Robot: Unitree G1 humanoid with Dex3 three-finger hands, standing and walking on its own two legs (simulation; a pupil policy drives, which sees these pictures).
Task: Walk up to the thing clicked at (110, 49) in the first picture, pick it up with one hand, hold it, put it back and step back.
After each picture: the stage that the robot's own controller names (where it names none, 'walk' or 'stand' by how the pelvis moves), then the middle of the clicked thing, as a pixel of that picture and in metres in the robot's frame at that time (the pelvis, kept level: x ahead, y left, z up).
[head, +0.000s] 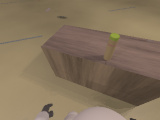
stand; (110, 48) +0.60 -0.15 +0.03
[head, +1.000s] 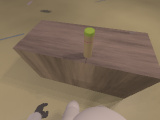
sink last; (88, 44) +0.54 +0.06 +0.06
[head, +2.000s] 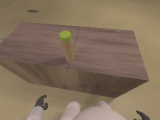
rise first; (68, 48) +0.46 +0.19 +0.08
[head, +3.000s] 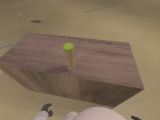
stand; (70, 58) +0.45 +0.18 +0.03
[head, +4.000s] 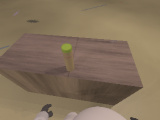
stand; (68, 59) +0.44 +0.19 +0.03
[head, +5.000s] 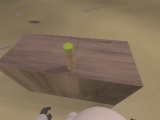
stand; (69, 58) +0.45 +0.18 +0.03
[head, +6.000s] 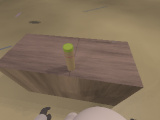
stand; (69, 58) +0.45 +0.18 +0.03
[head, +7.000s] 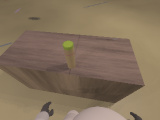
rise first; (70, 56) +0.46 +0.18 +0.03
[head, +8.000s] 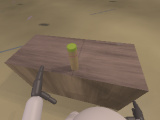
rise first; (73, 58) +0.46 +0.18 +0.03
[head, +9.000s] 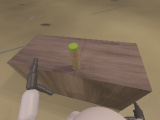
go down; (75, 58) +0.46 +0.17 +0.04
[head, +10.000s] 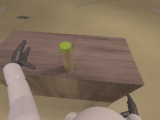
go down; (67, 58) +0.43 +0.16 +0.05
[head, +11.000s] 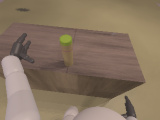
close in; (67, 53) +0.45 +0.16 +0.07
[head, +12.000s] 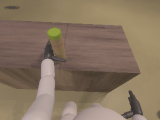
close; (58, 48) +0.47 +0.19 +0.09
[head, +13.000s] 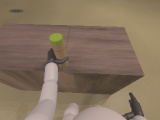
lift; (60, 53) +0.43 +0.18 +0.09
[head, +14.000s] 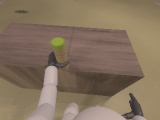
lift; (61, 56) +0.40 +0.19 +0.09
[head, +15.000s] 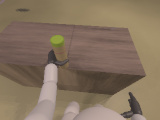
lift; (61, 54) +0.41 +0.19 +0.09
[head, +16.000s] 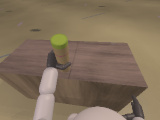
lift; (62, 56) +0.32 +0.17 +0.21
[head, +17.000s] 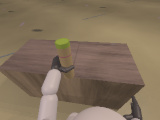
hold; (66, 61) +0.32 +0.16 +0.18
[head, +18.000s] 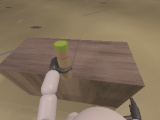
hold; (64, 62) +0.33 +0.17 +0.15
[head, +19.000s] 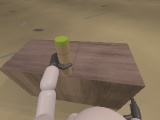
crouch; (64, 58) +0.34 +0.17 +0.18
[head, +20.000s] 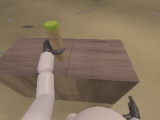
lower; (56, 44) +0.43 +0.21 +0.21
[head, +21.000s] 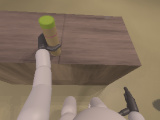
lower; (52, 39) +0.50 +0.21 +0.11
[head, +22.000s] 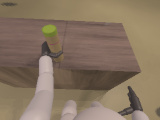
lower; (55, 46) +0.47 +0.20 +0.10
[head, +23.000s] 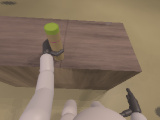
lower; (56, 45) +0.48 +0.20 +0.10
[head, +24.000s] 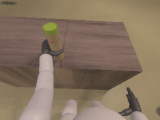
lower; (55, 44) +0.47 +0.20 +0.10
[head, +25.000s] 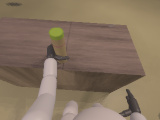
open; (59, 48) +0.45 +0.19 +0.10
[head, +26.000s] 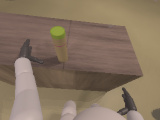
sink last; (60, 47) +0.45 +0.18 +0.09
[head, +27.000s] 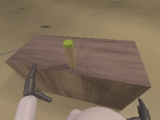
sink last; (70, 55) +0.47 +0.20 +0.07
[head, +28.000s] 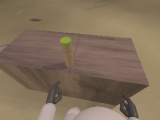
stand; (68, 54) +0.45 +0.19 +0.08
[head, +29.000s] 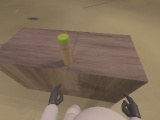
stand; (66, 51) +0.46 +0.20 +0.09
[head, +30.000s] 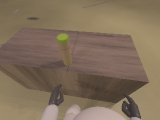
stand; (65, 51) +0.46 +0.20 +0.10
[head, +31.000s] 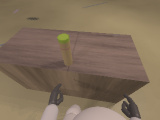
stand; (66, 51) +0.46 +0.20 +0.10
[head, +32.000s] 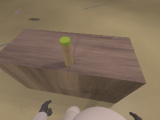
stand; (67, 53) +0.46 +0.20 +0.07
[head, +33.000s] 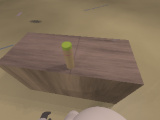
walk; (68, 56) +0.46 +0.19 +0.03
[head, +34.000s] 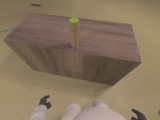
walk; (74, 34) +0.64 +0.17 +0.05
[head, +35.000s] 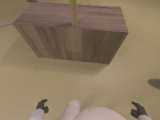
walk; (73, 12) +0.95 +0.25 +0.06
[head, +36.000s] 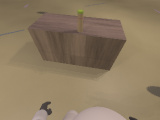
stand; (80, 21) +1.04 +0.18 +0.04
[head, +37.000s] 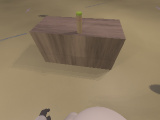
stand; (79, 23) +1.06 +0.19 +0.03
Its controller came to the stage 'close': yes
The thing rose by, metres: 0.19
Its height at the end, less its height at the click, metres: +0.00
